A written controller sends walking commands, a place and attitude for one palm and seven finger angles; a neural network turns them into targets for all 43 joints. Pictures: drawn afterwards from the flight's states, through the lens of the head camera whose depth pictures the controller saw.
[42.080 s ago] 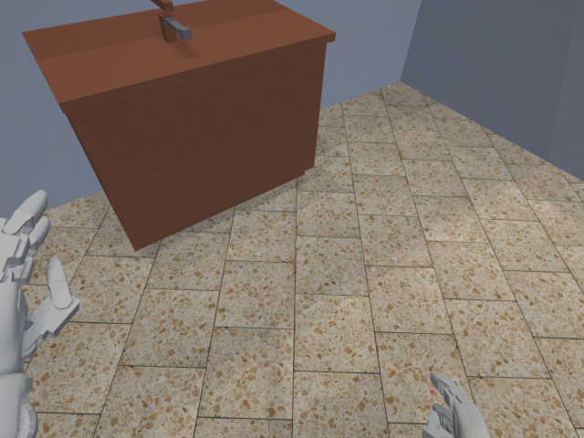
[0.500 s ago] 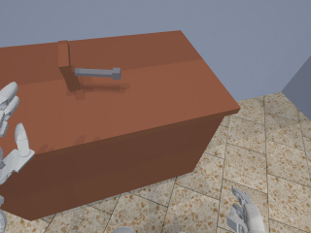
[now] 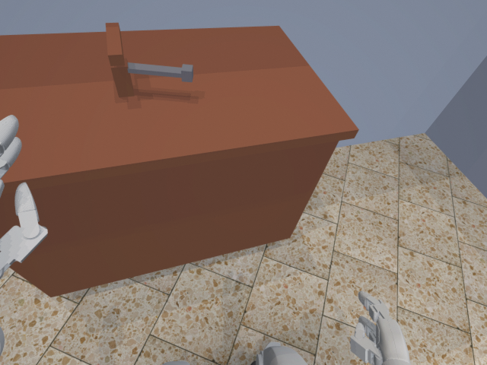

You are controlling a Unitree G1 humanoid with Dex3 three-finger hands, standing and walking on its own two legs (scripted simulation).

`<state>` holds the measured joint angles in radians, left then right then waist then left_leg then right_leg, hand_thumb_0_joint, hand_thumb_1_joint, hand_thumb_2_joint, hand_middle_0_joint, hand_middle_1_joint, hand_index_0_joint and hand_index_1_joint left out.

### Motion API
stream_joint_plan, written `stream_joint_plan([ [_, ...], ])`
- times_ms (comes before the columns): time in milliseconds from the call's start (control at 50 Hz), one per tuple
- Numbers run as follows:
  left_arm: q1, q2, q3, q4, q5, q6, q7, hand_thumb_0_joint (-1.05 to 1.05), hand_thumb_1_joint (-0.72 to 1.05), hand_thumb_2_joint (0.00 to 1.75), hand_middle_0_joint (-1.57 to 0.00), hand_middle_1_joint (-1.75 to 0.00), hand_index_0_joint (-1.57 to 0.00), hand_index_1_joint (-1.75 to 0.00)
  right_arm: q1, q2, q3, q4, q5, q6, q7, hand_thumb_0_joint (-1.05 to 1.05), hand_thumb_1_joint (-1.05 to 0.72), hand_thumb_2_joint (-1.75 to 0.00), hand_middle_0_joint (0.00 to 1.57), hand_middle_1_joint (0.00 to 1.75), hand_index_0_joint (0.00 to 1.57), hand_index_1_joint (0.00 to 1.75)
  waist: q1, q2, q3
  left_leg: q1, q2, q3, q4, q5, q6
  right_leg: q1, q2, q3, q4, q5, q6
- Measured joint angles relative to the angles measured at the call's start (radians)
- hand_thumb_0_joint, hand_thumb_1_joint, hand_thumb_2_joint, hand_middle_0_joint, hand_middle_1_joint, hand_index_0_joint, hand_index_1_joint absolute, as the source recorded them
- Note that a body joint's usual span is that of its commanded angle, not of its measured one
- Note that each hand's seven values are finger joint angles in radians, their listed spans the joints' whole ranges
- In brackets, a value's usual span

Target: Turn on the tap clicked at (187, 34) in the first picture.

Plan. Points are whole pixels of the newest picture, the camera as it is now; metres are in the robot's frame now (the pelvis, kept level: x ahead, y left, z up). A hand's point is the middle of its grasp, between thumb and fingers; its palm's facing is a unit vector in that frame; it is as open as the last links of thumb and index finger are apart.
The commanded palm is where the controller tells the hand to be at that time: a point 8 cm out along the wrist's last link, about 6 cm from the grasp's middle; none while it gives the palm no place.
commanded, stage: stop stepping back and stand still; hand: left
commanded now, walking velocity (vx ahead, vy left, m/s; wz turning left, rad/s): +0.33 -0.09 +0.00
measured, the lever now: (187, 73) +0.70 +0.17 +0.07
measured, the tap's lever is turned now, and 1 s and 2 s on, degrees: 73 73 73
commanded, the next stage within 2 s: stand and check the lever's angle in 0.94 s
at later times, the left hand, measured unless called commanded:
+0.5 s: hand out of the picture +0.10 +0.20 +0.18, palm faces +0.38 -0.86 -0.35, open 7.4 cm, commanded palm +0.04 +0.24 +0.19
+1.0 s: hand out of the picture +0.05 +0.18 +0.19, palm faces +0.43 -0.81 -0.39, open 7.4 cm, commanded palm -0.01 +0.22 +0.19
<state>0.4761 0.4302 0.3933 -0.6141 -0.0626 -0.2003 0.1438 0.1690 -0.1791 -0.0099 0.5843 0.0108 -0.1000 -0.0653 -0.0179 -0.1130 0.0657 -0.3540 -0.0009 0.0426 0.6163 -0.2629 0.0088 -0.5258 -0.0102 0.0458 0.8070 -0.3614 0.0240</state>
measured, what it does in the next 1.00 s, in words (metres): walks backwards: right foot, then left foot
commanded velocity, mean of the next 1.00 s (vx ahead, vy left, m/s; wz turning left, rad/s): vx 0.19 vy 0.06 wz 0.00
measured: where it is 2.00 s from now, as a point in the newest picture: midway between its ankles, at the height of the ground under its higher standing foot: outside the picture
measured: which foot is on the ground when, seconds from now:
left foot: down 0.00-0.20, up 0.22-0.42, down 0.44-0.64, up 0.66-0.90, down 0.92-1.00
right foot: up 0.00-0.18, down 0.20-1.00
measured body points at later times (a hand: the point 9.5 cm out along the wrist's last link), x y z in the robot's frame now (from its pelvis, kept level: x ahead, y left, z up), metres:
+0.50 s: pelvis -0.12 -0.03 +0.00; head -0.15 -0.02 +0.45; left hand +0.07 +0.24 +0.20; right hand +0.03 -0.28 -0.07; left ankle -0.10 +0.10 -0.72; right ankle -0.05 -0.12 -0.68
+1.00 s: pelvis -0.16 -0.06 +0.01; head -0.17 -0.06 +0.46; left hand +0.02 +0.23 +0.21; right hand +0.00 -0.30 -0.07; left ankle -0.15 +0.07 -0.72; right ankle -0.10 -0.15 -0.70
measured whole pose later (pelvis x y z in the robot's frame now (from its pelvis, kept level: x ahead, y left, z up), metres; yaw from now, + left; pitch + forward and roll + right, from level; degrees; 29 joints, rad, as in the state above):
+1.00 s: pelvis -0.16 -0.06 +0.01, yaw +2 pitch -2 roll +1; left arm 0.47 0.38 0.36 -0.49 -0.04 -0.16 0.16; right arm 0.24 -0.21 -0.02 0.63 0.02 -0.16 -0.08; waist -0.03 -0.03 0.02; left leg -0.25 0.01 0.05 0.56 -0.28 0.02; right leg -0.43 0.01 -0.02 0.81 -0.41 0.00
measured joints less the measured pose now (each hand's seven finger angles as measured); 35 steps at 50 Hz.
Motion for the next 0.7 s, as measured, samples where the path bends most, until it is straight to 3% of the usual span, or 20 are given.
stream_joint_plan([
  [40, -0.001, -0.007, 0.011, 0.002, -0.002, 0.017, 0.003, 0.01, 0.89, 0.89, -0.22, -0.30, -0.22, -0.30, 0.009, 0.009, -0.001, 0.001, -0.001, -0.025, 0.012, 0.02, -0.90, -0.90, 0.20, 0.30, 0.20, 0.30, -0.003, 0.011, 0.009, 0.002, 0.009, -0.006, -0.010, 0.018, -0.002, -0.028, 0.030, 0.005, 0.149, -0.056, 0.005],
  [80, 0.010, -0.023, 0.008, -0.002, -0.001, 0.026, 0.006, 0.01, 0.89, 0.89, -0.21, -0.30, -0.21, -0.30, 0.033, 0.012, 0.001, 0.001, 0.009, -0.044, 0.028, 0.02, -0.90, -0.90, 0.20, 0.30, 0.21, 0.30, -0.005, 0.034, 0.002, 0.006, 0.022, -0.016, -0.031, 0.043, -0.006, -0.011, 0.040, -0.016, 0.171, -0.037, 0.007],
  [160, 0.032, -0.048, -0.016, 0.027, 0.015, 0.040, 0.007, 0.01, 0.89, 0.89, -0.21, -0.30, -0.21, -0.30, 0.080, 0.006, 0.019, 0.006, 0.011, -0.032, 0.034, 0.02, -0.90, -0.90, 0.20, 0.30, 0.21, 0.30, 0.003, 0.081, -0.036, -0.003, 0.045, -0.027, -0.048, 0.045, -0.009, 0.145, 0.034, -0.063, -0.064, -0.027, -0.007],
  [200, 0.024, -0.047, -0.025, 0.060, 0.024, 0.047, 0.000, 0.01, 0.89, 0.89, -0.21, -0.30, -0.21, -0.30, 0.092, 0.002, 0.026, 0.010, 0.007, -0.012, 0.031, 0.02, -0.90, -0.90, 0.20, 0.30, 0.21, 0.30, 0.012, 0.097, -0.051, -0.030, 0.047, -0.031, -0.009, -0.009, -0.010, 0.235, 0.036, -0.077, -0.223, 0.052, -0.038],
  [240, -0.006, -0.065, -0.047, 0.089, 0.029, 0.056, -0.011, 0.01, 0.89, 0.89, -0.21, -0.30, -0.21, -0.30, 0.077, -0.013, 0.023, 0.035, 0.006, 0.009, 0.030, 0.02, -0.90, -0.90, 0.20, 0.30, 0.21, 0.30, 0.018, 0.131, -0.036, -0.096, 0.046, -0.059, 0.181, -0.131, -0.002, 0.240, 0.051, -0.100, -0.241, 0.140, -0.072],
  [280, -0.018, -0.084, -0.064, 0.109, 0.020, 0.061, -0.022, 0.01, 0.89, 0.89, -0.21, -0.30, -0.21, -0.30, 0.061, -0.015, 0.024, 0.080, 0.009, 0.022, 0.031, 0.02, -0.90, -0.90, 0.20, 0.30, 0.21, 0.30, 0.032, 0.118, -0.042, -0.159, 0.012, -0.065, 0.421, -0.121, -0.003, 0.233, 0.046, -0.093, -0.247, 0.154, -0.080],
  [320, -0.011, -0.095, -0.068, 0.124, 0.016, 0.069, -0.025, 0.01, 0.89, 0.89, -0.21, -0.30, -0.21, -0.30, 0.056, -0.010, 0.029, 0.104, 0.009, 0.031, 0.029, 0.02, -0.90, -0.90, 0.20, 0.30, 0.21, 0.30, 0.033, 0.086, -0.068, -0.174, 0.002, -0.036, 0.508, -0.088, 0.000, 0.215, 0.033, -0.079, -0.264, 0.166, -0.083],
  [360, -0.005, -0.098, -0.075, 0.129, 0.016, 0.082, -0.021, 0.01, 0.89, 0.89, -0.21, -0.30, -0.21, -0.30, 0.062, -0.007, 0.033, 0.104, 0.010, 0.028, 0.019, 0.02, -0.90, -0.90, 0.20, 0.30, 0.21, 0.30, 0.028, 0.064, -0.097, -0.126, 0.010, -0.004, 0.421, -0.101, 0.012, 0.189, 0.015, -0.087, -0.273, 0.162, -0.085],
  [400, 0.002, -0.093, -0.082, 0.114, 0.017, 0.093, -0.009, 0.01, 0.89, 0.89, -0.21, -0.30, -0.21, -0.30, 0.072, -0.011, 0.036, 0.088, 0.009, 0.011, 0.005, 0.02, -0.90, -0.90, 0.20, 0.30, 0.21, 0.30, 0.024, 0.050, -0.117, -0.022, 0.016, 0.018, 0.218, -0.139, 0.033, 0.157, 0.005, -0.097, -0.264, 0.145, -0.084],
  [440, 0.000, -0.086, -0.084, 0.086, 0.016, 0.091, 0.003, 0.01, 0.89, 0.89, -0.21, -0.30, -0.21, -0.30, 0.080, -0.032, 0.033, 0.050, 0.004, -0.013, -0.007, 0.02, -0.90, -0.90, 0.20, 0.30, 0.21, 0.30, 0.009, 0.076, -0.122, 0.085, 0.028, -0.006, -0.014, -0.163, 0.049, 0.106, 0.018, -0.119, -0.192, 0.066, -0.073],
  [480, -0.027, -0.058, -0.067, 0.094, 0.022, 0.083, 0.009, 0.01, 0.89, 0.89, -0.21, -0.30, -0.21, -0.30, 0.067, -0.022, 0.021, 0.041, 0.007, -0.030, -0.013, 0.02, -0.90, -0.90, 0.20, 0.30, 0.21, 0.30, 0.000, 0.059, -0.091, 0.084, 0.019, 0.001, -0.019, -0.047, 0.022, 0.039, 0.024, -0.082, 0.023, -0.030, -0.042],
  [540, -0.042, -0.038, -0.045, 0.158, 0.028, 0.071, 0.000, 0.01, 0.89, 0.89, -0.21, -0.30, -0.21, -0.30, 0.085, -0.008, 0.014, 0.051, 0.021, -0.046, 0.006, 0.02, -0.90, -0.90, 0.20, 0.30, 0.20, 0.30, -0.021, 0.063, -0.101, 0.088, 0.011, -0.005, -0.038, -0.016, 0.021, -0.020, 0.026, -0.061, 0.256, -0.019, -0.026],
  [600, -0.024, -0.043, -0.038, 0.190, 0.022, 0.064, -0.008, 0.01, 0.89, 0.89, -0.21, -0.30, -0.21, -0.30, 0.115, -0.009, 0.019, 0.065, 0.016, -0.039, 0.010, 0.02, -0.90, -0.90, 0.20, 0.30, 0.20, 0.30, -0.029, 0.104, -0.110, 0.089, 0.039, -0.023, -0.064, -0.007, 0.012, 0.067, 0.012, -0.091, 0.076, -0.016, -0.026],
  [640, -0.004, -0.030, -0.032, 0.176, 0.022, 0.061, -0.012, 0.01, 0.89, 0.89, -0.21, -0.30, -0.21, -0.30, 0.141, -0.010, 0.022, 0.054, 0.010, -0.030, 0.008, 0.02, -0.90, -0.90, 0.20, 0.30, 0.20, 0.30, -0.027, 0.114, -0.106, 0.043, 0.051, -0.034, 0.017, -0.096, 0.018, 0.181, 0.005, -0.095, -0.140, -0.022, -0.039],
  [660, -0.005, -0.027, -0.029, 0.162, 0.025, 0.056, -0.017, 0.01, 0.89, 0.89, -0.21, -0.30, -0.21, -0.30, 0.141, -0.014, 0.019, 0.053, 0.009, -0.026, 0.009, 0.02, -0.90, -0.90, 0.20, 0.30, 0.20, 0.30, -0.012, 0.114, -0.093, -0.009, 0.049, -0.042, 0.132, -0.157, 0.025, 0.188, 0.005, -0.097, -0.188, 0.075, -0.055],
  [700, -0.020, -0.059, -0.041, 0.145, 0.021, 0.049, -0.034, 0.01, 0.89, 0.89, -0.21, -0.30, -0.21, -0.30, 0.109, -0.033, 0.013, 0.092, 0.011, -0.020, 0.014, 0.02, -0.90, -0.90, 0.20, 0.30, 0.21, 0.30, 0.016, 0.132, -0.051, -0.113, 0.034, -0.083, 0.418, -0.152, 0.023, 0.168, 0.022, -0.110, -0.157, 0.134, -0.075],
])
